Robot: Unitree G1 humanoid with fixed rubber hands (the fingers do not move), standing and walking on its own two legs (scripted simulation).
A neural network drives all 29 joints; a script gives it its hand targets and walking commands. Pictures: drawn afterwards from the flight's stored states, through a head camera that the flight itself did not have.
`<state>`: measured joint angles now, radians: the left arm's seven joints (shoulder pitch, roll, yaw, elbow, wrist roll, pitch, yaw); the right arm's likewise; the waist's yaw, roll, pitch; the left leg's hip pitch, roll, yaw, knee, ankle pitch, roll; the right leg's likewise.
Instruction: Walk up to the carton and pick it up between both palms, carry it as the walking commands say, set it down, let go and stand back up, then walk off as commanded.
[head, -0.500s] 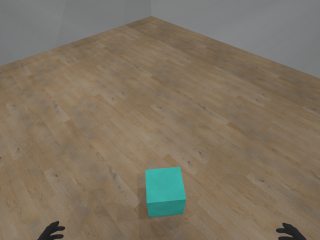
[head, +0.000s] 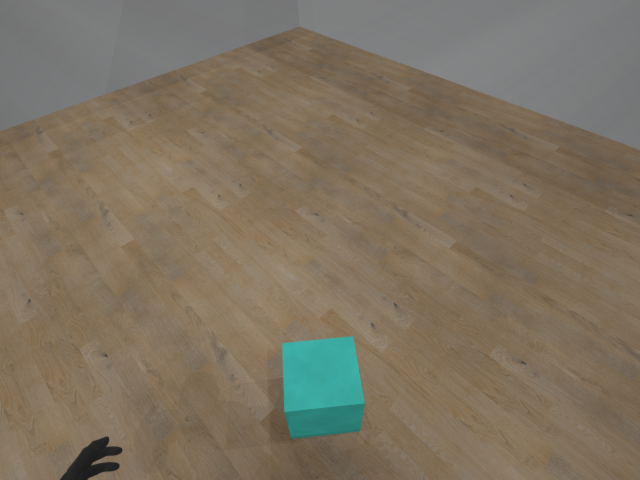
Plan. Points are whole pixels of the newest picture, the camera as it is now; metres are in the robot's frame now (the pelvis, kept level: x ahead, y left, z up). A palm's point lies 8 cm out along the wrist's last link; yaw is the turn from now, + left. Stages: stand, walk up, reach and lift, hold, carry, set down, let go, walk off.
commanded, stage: walk up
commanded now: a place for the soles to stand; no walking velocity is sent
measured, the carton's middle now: (321, 388) +0.49 +0.01 -0.64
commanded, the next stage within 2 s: stand in 1.40 s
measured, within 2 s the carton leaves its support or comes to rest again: neither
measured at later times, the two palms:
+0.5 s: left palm out of the picture +0.13 +0.28 -0.07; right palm (584, 407) +0.22 -0.33 -0.06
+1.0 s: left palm out of the picture +0.17 +0.26 -0.08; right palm out of the picture +0.12 -0.34 -0.09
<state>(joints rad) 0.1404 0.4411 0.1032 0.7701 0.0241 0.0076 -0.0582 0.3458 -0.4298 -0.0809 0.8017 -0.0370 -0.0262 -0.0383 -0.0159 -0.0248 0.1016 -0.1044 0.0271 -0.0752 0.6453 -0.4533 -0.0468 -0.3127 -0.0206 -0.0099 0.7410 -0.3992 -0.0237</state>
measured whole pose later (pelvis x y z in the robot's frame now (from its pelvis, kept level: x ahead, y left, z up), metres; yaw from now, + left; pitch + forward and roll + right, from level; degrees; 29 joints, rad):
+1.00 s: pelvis +0.06 -0.03 +0.03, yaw +0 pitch -3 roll +0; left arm 0.08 0.34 0.04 1.06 -0.02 -0.02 0.00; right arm 0.15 -0.36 -0.03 1.08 0.01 -0.02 -0.02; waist -0.02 0.01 0.07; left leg -0.13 0.06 0.04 0.33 -0.14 -0.04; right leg -0.06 0.05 -0.05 0.32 -0.21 -0.06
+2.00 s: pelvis +0.06 -0.01 -0.01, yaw +0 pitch +9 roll +0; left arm 0.08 0.25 0.15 0.52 0.05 0.22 -0.02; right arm 0.03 -0.25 -0.14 0.60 -0.02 0.20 0.04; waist 0.01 -0.03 0.06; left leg -0.58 0.01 0.01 0.77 -0.33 0.00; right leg -0.52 0.01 -0.03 0.78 -0.41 -0.03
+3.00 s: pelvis -0.03 +0.01 -0.11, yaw -1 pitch +39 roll -2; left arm -1.12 0.29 0.27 0.80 -0.05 0.18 0.05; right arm -1.15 -0.29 -0.23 0.83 0.06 0.18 -0.04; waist 0.03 -0.01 0.08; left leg -1.55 -0.01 -0.01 1.12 -0.25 0.02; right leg -1.50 0.02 -0.01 1.17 -0.36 0.00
